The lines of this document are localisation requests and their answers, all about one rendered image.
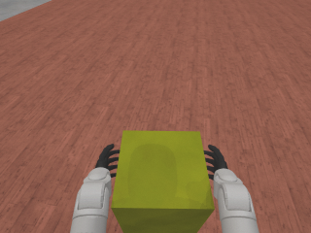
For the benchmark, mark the robot right forearm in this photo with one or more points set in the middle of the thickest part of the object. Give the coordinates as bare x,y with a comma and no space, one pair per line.
236,209

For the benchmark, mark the carton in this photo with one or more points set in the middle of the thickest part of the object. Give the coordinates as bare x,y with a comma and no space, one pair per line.
162,183

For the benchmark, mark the robot left forearm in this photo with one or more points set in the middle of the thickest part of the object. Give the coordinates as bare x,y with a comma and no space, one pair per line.
92,203

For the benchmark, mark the robot right hand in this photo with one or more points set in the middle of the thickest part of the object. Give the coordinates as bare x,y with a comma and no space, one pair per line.
218,160

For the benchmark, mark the robot left hand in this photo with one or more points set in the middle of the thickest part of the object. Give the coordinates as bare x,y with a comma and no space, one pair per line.
104,160

